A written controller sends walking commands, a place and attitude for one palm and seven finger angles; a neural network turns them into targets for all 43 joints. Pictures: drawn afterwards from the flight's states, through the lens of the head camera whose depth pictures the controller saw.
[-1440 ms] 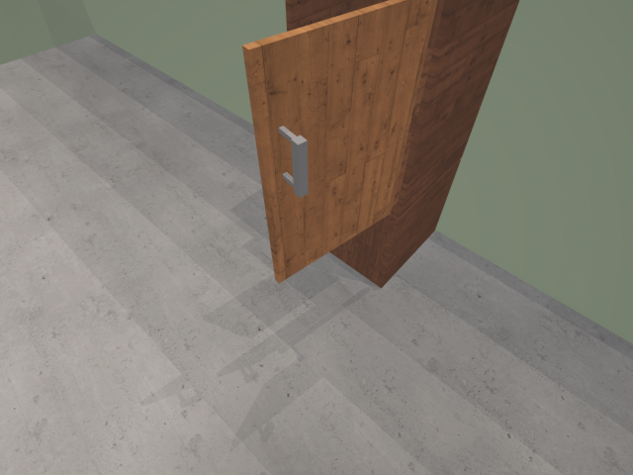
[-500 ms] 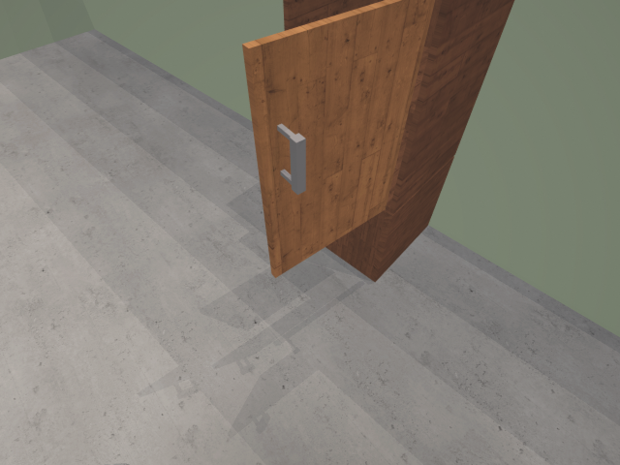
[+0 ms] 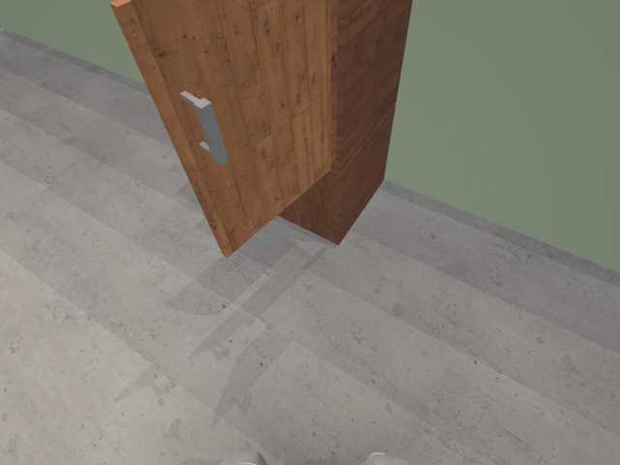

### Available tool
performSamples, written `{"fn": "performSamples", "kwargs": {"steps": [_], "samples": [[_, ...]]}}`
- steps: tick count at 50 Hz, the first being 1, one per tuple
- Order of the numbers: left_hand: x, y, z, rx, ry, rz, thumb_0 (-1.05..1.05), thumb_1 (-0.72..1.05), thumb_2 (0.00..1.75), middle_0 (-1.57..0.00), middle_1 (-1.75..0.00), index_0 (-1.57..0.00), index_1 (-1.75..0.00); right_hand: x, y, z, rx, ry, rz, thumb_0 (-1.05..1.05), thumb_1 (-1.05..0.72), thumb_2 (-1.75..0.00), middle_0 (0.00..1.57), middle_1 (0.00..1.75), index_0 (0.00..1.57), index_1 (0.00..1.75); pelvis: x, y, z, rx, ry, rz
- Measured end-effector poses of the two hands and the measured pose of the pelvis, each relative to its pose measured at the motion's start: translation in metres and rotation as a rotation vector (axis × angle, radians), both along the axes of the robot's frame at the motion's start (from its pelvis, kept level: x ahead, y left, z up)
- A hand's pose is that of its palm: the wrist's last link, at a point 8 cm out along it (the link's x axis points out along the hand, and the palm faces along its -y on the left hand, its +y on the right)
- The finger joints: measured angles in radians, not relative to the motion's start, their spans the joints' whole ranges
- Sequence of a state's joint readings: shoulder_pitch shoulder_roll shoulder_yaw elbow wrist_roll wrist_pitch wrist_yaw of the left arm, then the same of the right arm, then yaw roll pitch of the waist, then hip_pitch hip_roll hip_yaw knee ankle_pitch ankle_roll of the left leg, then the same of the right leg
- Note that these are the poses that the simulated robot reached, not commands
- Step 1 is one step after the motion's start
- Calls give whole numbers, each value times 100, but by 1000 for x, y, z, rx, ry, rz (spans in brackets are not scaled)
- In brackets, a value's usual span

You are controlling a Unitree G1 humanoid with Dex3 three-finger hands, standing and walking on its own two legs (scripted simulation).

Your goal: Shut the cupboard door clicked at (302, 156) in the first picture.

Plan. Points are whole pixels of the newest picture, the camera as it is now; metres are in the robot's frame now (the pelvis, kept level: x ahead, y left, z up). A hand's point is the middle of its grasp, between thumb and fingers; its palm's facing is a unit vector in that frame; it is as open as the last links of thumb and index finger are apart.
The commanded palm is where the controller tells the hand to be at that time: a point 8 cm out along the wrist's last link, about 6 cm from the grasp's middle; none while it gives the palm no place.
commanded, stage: walk to a spot facing it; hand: left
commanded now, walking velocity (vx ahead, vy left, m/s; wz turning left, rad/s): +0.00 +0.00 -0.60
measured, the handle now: (204, 129) +0.59 +0.23 +0.07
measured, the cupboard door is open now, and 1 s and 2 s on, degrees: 80 80 80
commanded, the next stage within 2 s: none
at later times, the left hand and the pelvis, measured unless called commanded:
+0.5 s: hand out of the picture +0.11 +0.22 -0.16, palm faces -0.19 -0.95 -0.24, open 7.4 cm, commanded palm none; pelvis -0.01 +0.03 +0.01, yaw -16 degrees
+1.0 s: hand (244, 427) +0.18 +0.13 -0.15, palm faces -0.57 -0.79 -0.24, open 7.4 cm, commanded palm none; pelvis +0.00 +0.00 +0.02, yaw -36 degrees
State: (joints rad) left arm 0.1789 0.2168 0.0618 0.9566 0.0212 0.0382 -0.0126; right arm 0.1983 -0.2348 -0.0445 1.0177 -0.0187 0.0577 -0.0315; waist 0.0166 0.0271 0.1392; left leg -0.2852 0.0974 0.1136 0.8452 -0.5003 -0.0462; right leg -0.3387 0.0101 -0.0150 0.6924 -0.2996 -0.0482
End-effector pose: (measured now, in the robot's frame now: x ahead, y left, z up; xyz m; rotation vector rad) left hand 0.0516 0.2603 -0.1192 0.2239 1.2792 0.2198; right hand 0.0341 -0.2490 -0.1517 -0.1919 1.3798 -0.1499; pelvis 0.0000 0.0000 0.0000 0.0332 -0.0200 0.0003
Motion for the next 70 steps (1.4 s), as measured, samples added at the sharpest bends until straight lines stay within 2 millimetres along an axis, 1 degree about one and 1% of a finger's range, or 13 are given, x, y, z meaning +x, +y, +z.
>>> {"fn": "performSamples", "kwargs": {"steps": [5,10,20,24,31,35,38,41,50,54,58,64,70], "samples": [[-8,-16,10,2,57,-29,0,90,89,-20,-30,-21,-30,8,-15,17,-3,-39,-48,1,-91,-90,20,30,20,30,-5,-9,15,9,30,-53],[-4,-23,16,-6,85,-82,0,90,89,-21,-30,-21,-30,24,-24,34,-22,-128,-94,1,-91,-90,20,30,20,30,-5,-11,24,23,58,-119],[28,-4,6,-23,52,-175,0,90,89,-21,-30,-21,-30,40,-9,52,-63,-259,-162,1,-91,-90,20,30,20,30,-6,10,22,7,71,-235],[52,9,-6,-40,31,-222,0,90,89,-20,-30,-21,-30,22,1,51,-107,-277,-186,0,-91,-90,20,30,20,30,-7,25,13,-27,70,-260],[102,1,7,-49,-43,-325,0,90,89,-20,-29,-20,-30,-39,9,55,-117,-155,-249,1,-90,-90,20,30,20,30,-6,23,22,-54,54,-345],[125,-23,10,-39,-52,-426,0,90,90,-20,-29,-20,-30,-75,3,44,-100,-128,-344,1,-90,-90,21,30,20,30,-7,15,17,-54,48,-416],[141,-45,6,-21,-80,-505,0,90,90,-20,-29,-20,-30,-102,-8,26,-86,-113,-422,1,-90,-90,21,30,20,30,-7,1,3,-26,46,-459],[146,-63,5,-6,-85,-557,0,90,89,-20,-29,-20,-30,-122,-17,19,-89,-80,-490,1,-90,-90,20,30,20,30,-12,-1,1,-30,40,-507],[150,-92,5,-54,-17,-675,0,90,89,-20,-30,-21,-30,-128,-12,48,-117,-145,-599,1,-91,-90,20,30,20,30,-4,2,18,5,46,-625],[170,-98,-7,-99,-9,-711,0,90,89,-21,-30,-21,-30,-127,1,51,-153,-171,-635,1,-91,-90,20,30,20,30,15,8,11,-18,70,-676],[201,-116,-6,-128,-5,-769,1,90,89,-20,-30,-20,-30,-143,29,56,-160,-123,-691,0,-91,-90,20,30,20,30,31,6,16,-37,71,-723],[253,-176,8,-172,-64,-870,1,90,90,-20,-29,-20,-30,-176,73,65,-87,34,-807,0,-91,-90,20,30,20,30,52,-17,28,-44,86,-799],[289,-269,7,-185,-75,-1027,1,91,90,-20,-29,-20,-30,-200,106,55,17,150,-962,1,-91,-90,20,30,20,30,68,-55,20,-22,78,-891]]}}
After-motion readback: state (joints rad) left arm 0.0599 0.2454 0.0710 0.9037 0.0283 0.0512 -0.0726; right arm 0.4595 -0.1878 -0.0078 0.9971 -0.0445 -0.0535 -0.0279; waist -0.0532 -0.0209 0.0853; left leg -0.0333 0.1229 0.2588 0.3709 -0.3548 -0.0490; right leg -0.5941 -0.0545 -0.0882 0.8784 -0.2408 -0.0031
